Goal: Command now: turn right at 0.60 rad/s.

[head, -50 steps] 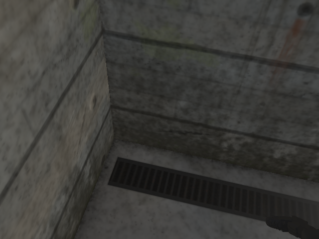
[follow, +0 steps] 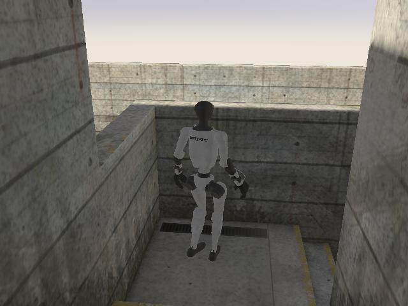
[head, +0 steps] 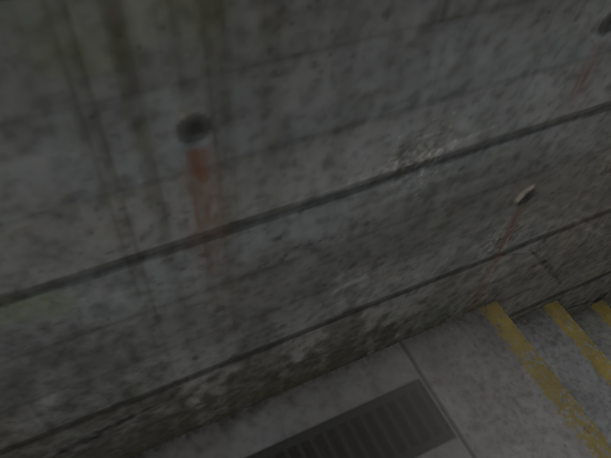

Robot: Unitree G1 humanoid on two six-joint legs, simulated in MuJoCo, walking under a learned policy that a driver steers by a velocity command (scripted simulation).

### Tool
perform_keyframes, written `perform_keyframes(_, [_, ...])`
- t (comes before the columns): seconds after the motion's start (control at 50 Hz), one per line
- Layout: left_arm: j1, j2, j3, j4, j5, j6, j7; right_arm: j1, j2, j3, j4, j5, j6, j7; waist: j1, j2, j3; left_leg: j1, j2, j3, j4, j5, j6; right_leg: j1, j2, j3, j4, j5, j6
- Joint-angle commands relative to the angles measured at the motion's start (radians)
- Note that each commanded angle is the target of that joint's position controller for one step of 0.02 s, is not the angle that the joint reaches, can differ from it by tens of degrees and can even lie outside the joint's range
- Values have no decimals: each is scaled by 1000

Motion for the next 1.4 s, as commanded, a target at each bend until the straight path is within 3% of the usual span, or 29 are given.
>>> perform_keyframes(0.02, [36, 78, 22, -48, -17, -6, 2, 38, -165, -31, -49, -17, -25, -25, -29, 159, -35, 260, 239, -196, -276, 113, 71, -165, -166, 181, 93, -449, 36])
perform_keyframes(0.04, [63, 88, 29, -50, -21, -20, 6, -16, -220, -44, -81, -22, -16, -26, -14, 302, -45, 205, 418, -368, -355, 240, 184, -236, -34, -111, 444, -464, 66])
perform_keyframes(0.06, [40, 169, 44, -41, 49, -26, 3, 21, -181, -47, -58, -18, -11, -21, -23, 211, -38, 76, 462, -334, -323, 396, 256, -192, -131, -150, 654, -419, 75])
perform_keyframes(0.08, [44, 160, 51, -32, 56, -26, -7, 19, -131, -40, -54, -3, -15, -13, -6, 157, -19, 53, 415, -255, -300, 434, 242, -176, -170, -154, 737, -380, 74])
perform_keyframes(0.18, [-20, 88, 40, -32, 27, 20, -23, 36, -121, -29, -78, -16, 9, -19, -62, 178, 44, 172, 265, -40, -262, 468, 162, -281, -192, -203, 706, -296, 134])
perform_keyframes(0.32, [-72, 57, 28, -77, 6, 22, -42, 92, -149, -47, -85, -15, 3, -7, -70, 213, -29, 278, 359, -15, -192, 662, 224, -229, -229, -234, 544, -346, 105])
perform_keyframes(0.44, [-82, 53, 28, -107, -9, 27, -36, 89, -190, -80, -99, -24, 14, 9, -55, 253, -42, 147, 352, 101, -117, 449, 134, 39, -219, -322, 195, -259, 55])
perform_keyframes(0.48, [8, 85, 40, -63, 14, 9, -17, 145, -160, -82, -88, -27, 27, 23, -14, 54, -58, -18, 283, 212, 142, 236, 38, 251, -258, -207, -96, -46, 43])
perform_keyframes(0.5, [27, 226, 61, -86, 17, -4, -10, 202, -58, -59, -137, -38, 41, 27, -67, -266, -70, -254, 143, 255, 408, -280, -22, 344, -567, 185, -53, 511, -24])
perform_keyframes(0.52, [69, 256, 76, -71, 13, -12, -5, 70, -53, -47, -167, -31, 55, 11, 37, -233, -149, -269, 94, 133, 492, -271, -14, 249, -597, 217, -75, 547, -169])
perform_keyframes(0.58, [-58, 96, 29, -87, 20, -28, 9, 3, -87, -50, -141, -7, 61, 6, -35, -123, -14, -305, 129, 63, 530, -47, -3, 182, -425, 55, -78, 312, -109])
perform_keyframes(0.62, [-68, 73, 21, -102, 7, -28, 12, 44, -104, -54, -113, -22, 67, 12, -52, -98, -39, -286, 126, 53, 536, -6, -8, 190, -397, 40, -81, 331, -111])
perform_keyframes(0.64, [-42, 97, 33, -95, 27, -15, -24, 114, -174, -82, -74, -35, 61, 6, -44, -122, -142, -208, 122, 82, 471, -17, -5, 185, -300, -5, -119, -187, -158])
perform_keyframes(0.66, [-43, 89, 31, -93, 43, -9, -39, 78, -177, -87, -73, -35, 57, 8, -29, -153, -87, -221, 107, 110, 420, -22, -11, 151, -294, 36, -168, -372, -169])
perform_keyframes(0.76, [73, 122, 40, -53, 40, -27, -38, -37, -115, -71, -84, -26, 22, -8, 9, -63, 21, -236, 101, 89, 213, -67, -4, 134, -342, 208, -211, -398, -219])
perform_keyframes(0.84, [-7, 95, 30, -78, 46, -42, -50, 103, -113, -68, -32, 2, -15, -28, -109, -12, 8, 119, 72, 60, -55, -41, 42, -103, -285, 239, -160, -437, -160])
perform_keyframes(0.86, [-86, 81, 29, -104, 34, -46, -49, 232, -130, -74, 6, -5, -24, -38, -193, 34, -8, 380, 110, 41, -186, 24, 53, -300, -206, 147, -73, -451, -84])
perform_keyframes(0.88, [-90, 14, 15, -126, 13, -54, -52, 358, -221, -92, 29, -16, -30, -46, -225, 224, -106, 618, 368, -197, -294, -186, 87, -477, -107, -13, 210, -520, -14])
perform_keyframes(0.9, [-121, 31, 13, -142, 43, -57, -57, 321, -316, -114, 22, -26, -32, -57, -187, 318, -20, 475, 588, -558, -434, -379, 154, -582, -82, -142, 433, -428, 2])
perform_keyframes(0.92, [-110, 101, 28, -118, 82, -54, -69, 247, -254, -103, 7, -27, -35, -64, -129, 191, 51, 338, 572, -513, -411, -336, 164, -543, -191, -125, 547, -334, 6])
perform_keyframes(1.02, [-56, 14, 6, -51, 66, -46, -132, 235, -112, -78, 16, -24, -75, -10, -73, 201, 60, 255, 371, -25, -352, 210, 84, -460, -226, -136, 660, -112, 41])
perform_keyframes(1.14, [-203, -17, -12, -99, 56, -55, -155, 259, -162, -89, 43, -21, -107, 11, -77, 259, 105, 10, 346, 179, -386, 289, 50, -151, -250, -306, 289, -48, 33])
perform_keyframes(1.2, [-142, -10, -3, -77, 63, -68, -129, 330, -199, -98, 74, -23, -94, 22, -45, 244, 68, 77, 380, 194, -229, 572, 68, 1, -204, -373, 181, -81, 2])
perform_keyframes(1.24, [165, 62, 29, 42, 60, -74, -104, 347, -176, -80, 67, -29, -79, 37, 99, 115, -133, 17, 322, 239, 203, 652, 67, 352, -158, -369, 126, -167, -30])
perform_keyframes(1.26, [258, 186, 53, 56, 61, -84, -86, 418, -53, -51, 12, -19, -74, 64, 90, -183, -301, -237, 216, 214, 580, 86, 33, 599, -451, 23, 56, -296, -113])
perform_keyframes(1.28, [289, 227, 63, 51, 18, -71, -58, 348, -84, -61, -32, -24, -76, 69, 128, -311, -369, -373, 73, 142, 815, -247, 26, 563, -567, 336, -178, -295, -168])
perform_keyframes(1.3, [238, 221, 66, 71, 12, -77, -39, 258, -121, -74, -51, -19, -74, 61, 111, -196, -233, -450, 116, 59, 902, -161, 67, 493, -542, 222, -181, -195, -147])
perform_keyframes(1.34, [85, 93, 35, 57, 38, -92, -15, 231, -79, -60, -51, -18, -82, 58, 16, -60, -93, -409, 192, 45, 794, 13, 101, 294, -471, 45, -128, 43, -90])
perform_keyframes(1.4, [42, 24, 12, 55, 39, -105, -11, 275, -75, -65, -29, -36, -35, 60, -57, -59, -50, -280, 178, 66, 713, 35, 87, 124, -413, -37, -193, 100, -111])
Velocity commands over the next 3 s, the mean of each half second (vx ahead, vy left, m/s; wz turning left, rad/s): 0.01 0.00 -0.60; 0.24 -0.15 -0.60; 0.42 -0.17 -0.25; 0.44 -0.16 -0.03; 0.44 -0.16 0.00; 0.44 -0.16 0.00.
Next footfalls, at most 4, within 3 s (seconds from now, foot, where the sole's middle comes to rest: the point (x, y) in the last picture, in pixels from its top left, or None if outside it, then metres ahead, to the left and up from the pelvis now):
0.02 left None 0.04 0.10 -0.77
0.48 right None -0.02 -0.14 -0.77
0.86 left None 0.10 -0.01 -0.77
1.24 right None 0.08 -0.44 -0.77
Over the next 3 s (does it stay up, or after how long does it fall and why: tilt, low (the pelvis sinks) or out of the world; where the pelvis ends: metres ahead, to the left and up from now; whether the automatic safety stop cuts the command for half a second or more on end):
stays up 0.49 -0.90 -0.22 its command is cut before an obstacle after 0.3 s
